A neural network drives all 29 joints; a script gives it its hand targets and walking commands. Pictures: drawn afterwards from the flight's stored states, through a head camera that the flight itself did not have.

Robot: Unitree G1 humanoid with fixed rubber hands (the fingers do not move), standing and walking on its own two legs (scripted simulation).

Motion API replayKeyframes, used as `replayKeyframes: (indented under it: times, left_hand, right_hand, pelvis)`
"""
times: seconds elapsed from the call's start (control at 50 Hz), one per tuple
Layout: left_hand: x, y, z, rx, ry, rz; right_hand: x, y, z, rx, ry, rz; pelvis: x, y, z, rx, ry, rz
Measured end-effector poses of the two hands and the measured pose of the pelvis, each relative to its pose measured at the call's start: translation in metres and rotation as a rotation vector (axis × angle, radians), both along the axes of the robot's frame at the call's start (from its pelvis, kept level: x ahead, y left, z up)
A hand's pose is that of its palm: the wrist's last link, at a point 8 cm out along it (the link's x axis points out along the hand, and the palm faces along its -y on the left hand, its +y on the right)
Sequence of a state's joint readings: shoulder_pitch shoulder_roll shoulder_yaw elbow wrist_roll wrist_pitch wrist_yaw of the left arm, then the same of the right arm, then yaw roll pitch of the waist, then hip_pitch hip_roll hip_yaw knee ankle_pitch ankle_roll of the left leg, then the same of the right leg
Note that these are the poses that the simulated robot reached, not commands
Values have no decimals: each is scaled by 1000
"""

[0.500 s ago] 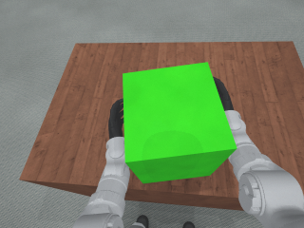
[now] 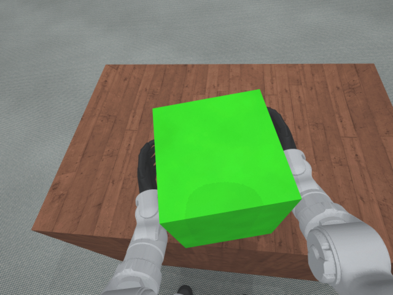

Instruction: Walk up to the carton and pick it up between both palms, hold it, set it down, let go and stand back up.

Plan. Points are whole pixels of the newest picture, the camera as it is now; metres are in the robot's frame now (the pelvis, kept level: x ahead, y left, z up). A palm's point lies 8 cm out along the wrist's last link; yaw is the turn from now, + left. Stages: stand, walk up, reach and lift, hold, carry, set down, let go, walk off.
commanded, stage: reach and lift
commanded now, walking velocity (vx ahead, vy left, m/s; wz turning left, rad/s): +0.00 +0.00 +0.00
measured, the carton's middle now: (218, 177) +0.36 +0.05 +0.00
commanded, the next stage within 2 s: none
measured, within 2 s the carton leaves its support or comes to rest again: neither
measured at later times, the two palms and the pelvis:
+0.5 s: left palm (149, 179) +0.33 +0.19 +0.02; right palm (287, 138) +0.44 -0.08 +0.05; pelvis -0.01 +0.00 +0.00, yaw +0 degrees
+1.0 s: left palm (133, 148) +0.35 +0.19 +0.12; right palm (308, 115) +0.41 -0.09 +0.15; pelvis -0.01 +0.02 +0.01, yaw +1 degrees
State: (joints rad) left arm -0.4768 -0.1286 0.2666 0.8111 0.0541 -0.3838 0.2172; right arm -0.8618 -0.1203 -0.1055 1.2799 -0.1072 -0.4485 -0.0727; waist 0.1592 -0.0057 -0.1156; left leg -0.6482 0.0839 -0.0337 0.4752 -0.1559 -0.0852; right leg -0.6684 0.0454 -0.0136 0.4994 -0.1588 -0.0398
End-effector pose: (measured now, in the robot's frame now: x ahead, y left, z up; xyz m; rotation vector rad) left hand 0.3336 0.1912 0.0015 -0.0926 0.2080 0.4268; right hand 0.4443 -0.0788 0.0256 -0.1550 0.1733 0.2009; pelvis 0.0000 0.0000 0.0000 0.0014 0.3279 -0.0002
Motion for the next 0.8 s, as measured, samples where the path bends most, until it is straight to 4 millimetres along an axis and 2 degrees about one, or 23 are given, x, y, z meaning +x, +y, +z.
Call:
replayKeyframes:
  times: [0.16,0.46,0.6,0.7,0.8]
  left_hand:
    - [-6,0,7,-11,-20,4]
    - [-1,-3,16,-57,-5,-4]
    - [3,-5,20,-87,7,-15]
    - [7,-4,35,-83,4,-33]
    - [11,0,60,-65,-8,-62]
  right_hand:
    - [-6,0,9,0,-19,-1]
    - [-6,-4,22,-24,-1,-27]
    - [-4,-5,38,-70,4,-36]
    - [-4,-4,55,-84,-5,-54]
    - [-9,-4,78,-61,-17,-88]
  pelvis:
    - [-6,-1,0,0,-8,3]
    - [-6,0,0,0,-8,3]
    - [-6,2,0,0,-8,5]
    - [-7,5,1,0,-24,8]
    - [-10,8,2,1,-62,13]
